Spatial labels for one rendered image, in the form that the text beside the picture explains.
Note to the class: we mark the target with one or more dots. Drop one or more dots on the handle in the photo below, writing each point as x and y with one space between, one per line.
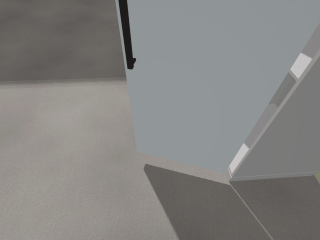
124 15

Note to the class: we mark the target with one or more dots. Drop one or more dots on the fridge door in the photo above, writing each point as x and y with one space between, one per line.
206 70

